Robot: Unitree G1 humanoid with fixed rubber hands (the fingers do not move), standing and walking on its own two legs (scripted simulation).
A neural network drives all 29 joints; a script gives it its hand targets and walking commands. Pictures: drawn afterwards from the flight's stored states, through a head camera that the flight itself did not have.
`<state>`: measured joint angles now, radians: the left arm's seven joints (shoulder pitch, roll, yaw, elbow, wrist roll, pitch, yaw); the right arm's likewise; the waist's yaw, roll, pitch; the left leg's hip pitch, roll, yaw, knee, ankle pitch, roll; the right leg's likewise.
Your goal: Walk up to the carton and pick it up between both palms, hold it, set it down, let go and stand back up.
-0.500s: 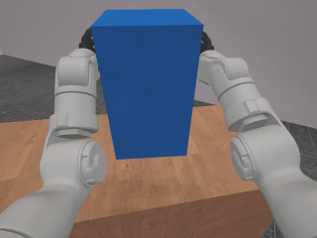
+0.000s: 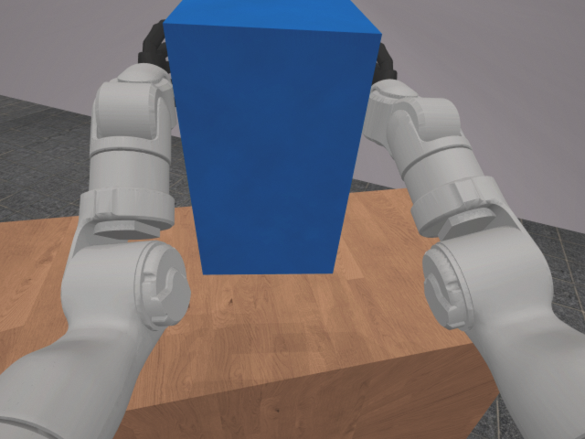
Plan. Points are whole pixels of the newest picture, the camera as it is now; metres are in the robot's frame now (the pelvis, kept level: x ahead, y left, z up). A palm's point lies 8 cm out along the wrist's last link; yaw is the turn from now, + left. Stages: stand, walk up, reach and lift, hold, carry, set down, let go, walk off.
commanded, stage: set down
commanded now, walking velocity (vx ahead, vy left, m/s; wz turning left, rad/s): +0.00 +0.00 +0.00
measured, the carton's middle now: (269, 143) +0.35 +0.01 +0.30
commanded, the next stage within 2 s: none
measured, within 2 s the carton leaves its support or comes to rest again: neither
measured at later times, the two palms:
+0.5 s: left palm (154, 122) +0.40 +0.15 +0.31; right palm (352, 154) +0.39 -0.11 +0.27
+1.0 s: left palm (160, 145) +0.41 +0.15 +0.27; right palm (346, 174) +0.39 -0.10 +0.24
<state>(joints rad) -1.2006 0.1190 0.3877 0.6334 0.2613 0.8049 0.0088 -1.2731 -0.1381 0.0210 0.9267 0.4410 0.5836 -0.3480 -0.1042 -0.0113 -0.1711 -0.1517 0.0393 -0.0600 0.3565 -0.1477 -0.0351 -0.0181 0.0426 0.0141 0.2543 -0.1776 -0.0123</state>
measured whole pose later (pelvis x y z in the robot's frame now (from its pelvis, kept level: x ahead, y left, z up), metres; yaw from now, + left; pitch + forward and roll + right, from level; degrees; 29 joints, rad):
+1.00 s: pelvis +0.00 +0.02 +0.00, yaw +1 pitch -8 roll -1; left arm -1.05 0.02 0.39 0.59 0.42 0.53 -0.04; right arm -0.98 0.03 -0.19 0.92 0.12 0.14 -0.23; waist -0.10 -0.11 0.02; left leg -0.05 0.01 -0.04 0.32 -0.14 -0.01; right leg 0.08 0.00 -0.01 0.23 -0.17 0.01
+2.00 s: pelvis +0.00 +0.01 +0.00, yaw -1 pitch -4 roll -1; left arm -0.98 0.02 0.41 0.77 0.40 0.35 -0.07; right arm -0.87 0.12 -0.37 0.89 -0.11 0.04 -0.21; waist -0.05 -0.10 0.02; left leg -0.10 0.02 0.00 0.29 -0.13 -0.01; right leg 0.02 0.00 -0.01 0.22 -0.17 0.01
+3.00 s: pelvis +0.01 +0.02 +0.00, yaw -2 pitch -1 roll +0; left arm -0.90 -0.02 0.47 0.84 0.43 0.20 -0.09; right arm -0.78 0.19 -0.51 0.84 -0.29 -0.08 -0.16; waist -0.02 -0.09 0.04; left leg -0.15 0.02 0.04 0.29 -0.12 0.00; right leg -0.05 -0.01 -0.02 0.23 -0.17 0.02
